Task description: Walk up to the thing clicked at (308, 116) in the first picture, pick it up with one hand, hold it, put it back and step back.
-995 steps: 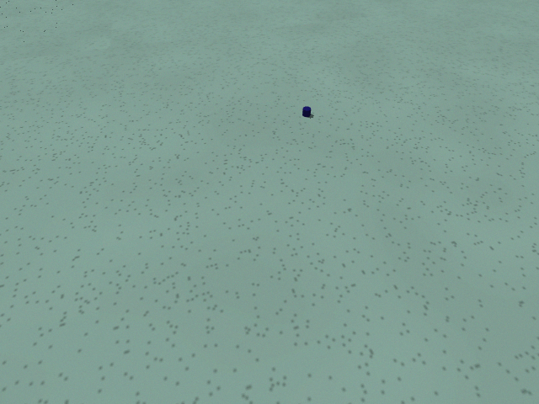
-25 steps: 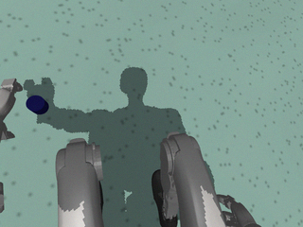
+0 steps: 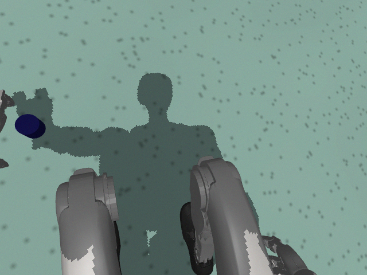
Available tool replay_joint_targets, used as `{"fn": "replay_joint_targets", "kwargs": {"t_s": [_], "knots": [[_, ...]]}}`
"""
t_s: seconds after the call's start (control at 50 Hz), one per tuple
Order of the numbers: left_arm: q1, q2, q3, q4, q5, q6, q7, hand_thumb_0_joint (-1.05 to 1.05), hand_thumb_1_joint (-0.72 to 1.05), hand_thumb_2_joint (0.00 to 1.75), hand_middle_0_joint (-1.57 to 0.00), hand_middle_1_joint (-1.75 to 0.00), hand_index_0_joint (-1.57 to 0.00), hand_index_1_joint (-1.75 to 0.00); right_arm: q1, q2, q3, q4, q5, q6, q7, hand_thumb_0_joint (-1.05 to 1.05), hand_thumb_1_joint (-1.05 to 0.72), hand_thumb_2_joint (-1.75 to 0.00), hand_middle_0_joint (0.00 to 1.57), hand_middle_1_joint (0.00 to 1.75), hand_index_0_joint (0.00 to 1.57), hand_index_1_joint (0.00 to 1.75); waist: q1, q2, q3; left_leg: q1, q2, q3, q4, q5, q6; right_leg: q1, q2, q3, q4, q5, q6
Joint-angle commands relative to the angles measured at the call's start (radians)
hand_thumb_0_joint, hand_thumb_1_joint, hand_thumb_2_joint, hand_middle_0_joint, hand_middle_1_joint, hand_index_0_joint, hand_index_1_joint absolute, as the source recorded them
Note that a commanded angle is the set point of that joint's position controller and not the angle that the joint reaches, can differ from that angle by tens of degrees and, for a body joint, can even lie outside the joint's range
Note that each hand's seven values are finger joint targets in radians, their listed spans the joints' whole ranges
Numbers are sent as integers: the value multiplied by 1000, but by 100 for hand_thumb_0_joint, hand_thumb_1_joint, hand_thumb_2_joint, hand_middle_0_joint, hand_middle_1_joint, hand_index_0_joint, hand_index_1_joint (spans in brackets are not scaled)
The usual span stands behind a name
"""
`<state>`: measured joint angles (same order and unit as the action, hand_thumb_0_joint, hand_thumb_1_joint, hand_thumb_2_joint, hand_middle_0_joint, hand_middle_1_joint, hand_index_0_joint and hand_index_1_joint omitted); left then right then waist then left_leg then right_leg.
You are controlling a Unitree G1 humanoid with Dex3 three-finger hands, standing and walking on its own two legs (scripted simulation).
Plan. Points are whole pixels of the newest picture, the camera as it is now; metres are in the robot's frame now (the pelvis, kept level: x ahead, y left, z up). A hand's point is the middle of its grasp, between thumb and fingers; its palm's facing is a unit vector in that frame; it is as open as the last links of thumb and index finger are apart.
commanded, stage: approach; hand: left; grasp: from above
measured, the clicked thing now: (31, 126) +0.45 +0.34 -0.29
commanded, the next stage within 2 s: close in in 0.52 s
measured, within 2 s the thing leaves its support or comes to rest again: neither
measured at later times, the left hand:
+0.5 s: hand (23, 99) +0.48 +0.32 -0.17, palm faces -0.35 -0.06 -0.93, open 14.0 cm
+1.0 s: hand (23, 139) +0.40 +0.33 -0.23, palm faces -0.43 -0.16 -0.89, open 13.9 cm
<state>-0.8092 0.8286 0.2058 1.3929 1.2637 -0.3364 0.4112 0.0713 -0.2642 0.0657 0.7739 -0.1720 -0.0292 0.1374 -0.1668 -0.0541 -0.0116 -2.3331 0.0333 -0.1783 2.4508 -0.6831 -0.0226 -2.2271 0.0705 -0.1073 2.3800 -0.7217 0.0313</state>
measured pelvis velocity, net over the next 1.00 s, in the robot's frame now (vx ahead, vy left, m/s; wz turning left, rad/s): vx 0.00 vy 0.01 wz -0.05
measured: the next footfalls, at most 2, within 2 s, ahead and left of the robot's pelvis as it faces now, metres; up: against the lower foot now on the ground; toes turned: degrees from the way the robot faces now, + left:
none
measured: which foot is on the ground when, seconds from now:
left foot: down 0.00-1.00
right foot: down 0.00-1.00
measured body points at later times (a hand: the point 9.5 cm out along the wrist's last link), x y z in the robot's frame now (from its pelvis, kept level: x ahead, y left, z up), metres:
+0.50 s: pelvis +0.00 +0.00 +0.00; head +0.25 +0.08 +0.36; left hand +0.50 +0.32 -0.12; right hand +0.05 -0.27 -0.10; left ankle +0.07 +0.13 -0.29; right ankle +0.09 -0.12 -0.29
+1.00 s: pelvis +0.00 +0.01 -0.02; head +0.23 +0.14 +0.34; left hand +0.42 +0.34 -0.18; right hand +0.10 -0.27 -0.09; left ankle +0.07 +0.13 -0.29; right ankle +0.09 -0.12 -0.28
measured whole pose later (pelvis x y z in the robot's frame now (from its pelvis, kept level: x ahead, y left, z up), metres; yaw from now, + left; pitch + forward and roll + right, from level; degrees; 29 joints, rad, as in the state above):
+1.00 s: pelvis +0.00 +0.01 -0.02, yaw -3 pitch +28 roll -12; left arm -0.87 0.91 0.16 1.55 1.38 -0.42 0.57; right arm 0.02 -0.29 0.18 0.73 -0.23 -0.03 0.15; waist -0.25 -0.15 0.05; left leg -2.35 0.02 -0.23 2.53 -0.69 -0.01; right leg -2.21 0.08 -0.15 2.41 -0.72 0.04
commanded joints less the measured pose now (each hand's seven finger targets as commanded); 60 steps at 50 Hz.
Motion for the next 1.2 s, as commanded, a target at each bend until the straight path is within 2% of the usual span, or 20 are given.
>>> {"fn": "replay_joint_targets", "kwargs": {"t_s": [0.0,0.02,0.16,0.28,0.34,0.4,0.46,0.52,0.6,0.66,0.7,0.76,0.78,0.82,0.86,0.94,1.02,1.06,1.12,1.18], "knots": [[-285,276,0,-114,-19,-1,47,0,-51,95,-6,-105,-8,-103,184,-250,-70,-9,0,-4,-12,0,-90,-89,20,30,20,30,-5,289,-649,505,-8,107,-219,172,50,265,20,-66,-256,226,-61],[-322,263,-15,-108,-14,-3,47,0,-50,95,-6,-105,-8,-103,187,-253,-68,-6,-4,-6,-11,0,-89,-89,20,30,20,30,-33,290,-641,503,-7,101,-213,161,51,256,21,-72,-257,220,-59],[-482,193,-112,-56,13,4,95,0,-50,95,-6,-107,-8,-104,216,-268,-39,9,-18,-31,-15,0,-90,-89,20,30,20,30,-108,342,-634,538,-1,80,-206,159,40,217,24,-97,-242,227,-59],[-487,306,-21,-24,48,98,160,0,-52,96,-6,-107,-8,-104,215,-278,-21,-17,-21,-43,-12,0,-90,-90,20,30,20,30,-73,472,-682,602,0,90,-230,203,26,211,20,-106,-193,267,-69],[-470,347,15,-50,35,161,163,0,-54,97,-6,-105,-7,-104,191,-284,-21,-44,-10,-36,-8,0,-90,-90,20,30,20,30,-46,530,-722,616,2,103,-248,230,23,231,15,-96,-193,298,-73],[-445,339,-13,-34,12,216,122,0,-56,98,-6,-105,-7,-104,193,-278,-14,-54,7,-32,-3,0,-91,-90,20,30,20,30,-49,474,-717,552,0,116,-228,239,43,268,21,-78,-218,326,-67],[-367,339,-18,6,-45,254,57,0,-54,96,-6,-105,-8,-104,212,-267,-10,-63,16,-22,-1,0,-91,-90,20,30,20,30,-41,343,-685,452,-5,125,-213,228,67,358,26,-58,-255,328,-51],[-284,305,-62,45,-104,251,-44,0,-52,94,-6,-108,-8,-105,218,-258,-8,-70,21,-15,1,0,-90,-90,20,30,20,30,-52,224,-635,346,-8,122,-212,179,83,453,31,-38,-285,283,-39],[-260,320,-68,29,-139,185,-152,0,-50,92,-6,-110,-10,-106,222,-282,5,-73,23,2,-11,0,-90,-89,20,30,20,30,-64,143,-590,326,-9,102,-210,166,83,457,29,-49,-289,264,-38],[-322,320,-60,-56,-150,65,-169,0,-46,88,-6,-111,-11,-105,233,-287,20,-70,8,9,-14,0,-89,-89,20,30,20,30,-94,175,-572,354,-6,82,-194,158,67,439,33,-63,-279,245,-46],[-377,332,-58,-108,-140,-29,-145,0,-45,87,-6,-110,-12,-105,230,-296,24,-76,2,9,-19,0,-89,-89,20,30,20,30,-111,221,-560,392,-3,71,-183,139,56,394,36,-81,-286,216,-52],[-365,367,-20,-171,-86,-130,-65,0,-47,90,-6,-106,-9,-103,204,-293,32,-75,-16,16,-17,0,-89,-89,20,30,20,30,-78,348,-621,515,2,63,-186,160,38,359,37,-90,-250,217,-57],[-343,347,-24,-143,-58,-141,-28,0,-46,89,-6,-106,-9,-103,187,-301,30,-74,-23,19,-15,0,-89,-89,20,30,20,30,-80,375,-607,557,4,57,-186,176,32,319,33,-104,-233,217,-61],[-336,288,-54,-69,-9,-151,51,0,-48,92,-6,-105,-8,-102,149,-296,37,-61,-32,22,-10,0,-89,-90,20,30,20,30,-103,388,-573,573,7,51,-191,174,30,268,40,-125,-216,219,-60],[-329,329,-12,-16,43,-137,134,0,-48,93,-6,-103,-8,-101,146,-310,38,-45,-42,17,-10,0,-89,-90,20,30,20,30,-100,432,-558,606,9,47,-205,212,22,228,34,-142,-187,242,-61],[-393,343,-11,32,123,-71,252,0,-51,97,-6,-99,-6,-98,125,-318,29,-26,-71,-5,3,0,-89,-90,20,30,20,30,-115,491,-566,648,15,47,-205,234,10,154,34,-153,-146,263,-69],[-429,333,-20,84,119,39,330,0,-50,95,-6,-99,-7,-98,89,-320,19,-14,-80,-28,14,0,-89,-90,20,30,20,30,-109,516,-569,589,11,64,-196,183,9,137,38,-142,-145,242,-73],[-472,313,-43,157,108,90,339,0,-50,94,-6,-101,-7,-100,89,-322,26,-11,-84,-48,20,0,-89,-90,20,30,20,30,-135,507,-527,542,11,64,-189,144,13,115,38,-145,-148,228,-69],[-488,282,-106,249,78,149,302,0,-49,93,-6,-103,-7,-101,96,-322,42,-16,-83,-82,34,0,-89,-90,20,30,20,30,-167,448,-465,472,13,59,-170,91,26,113,36,-142,-161,206,-60],[-494,314,-102,240,27,179,244,0,-47,91,-5,-106,-8,-103,119,-330,58,-37,-81,-107,40,0,-89,-90,20,30,20,30,-169,407,-477,456,14,46,-163,88,42,164,32,-138,-178,205,-54]]}}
